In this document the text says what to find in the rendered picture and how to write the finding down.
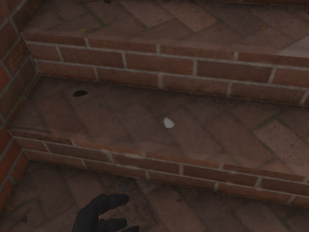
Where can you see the left robot hand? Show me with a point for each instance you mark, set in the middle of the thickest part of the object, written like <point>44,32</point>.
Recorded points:
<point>87,218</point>

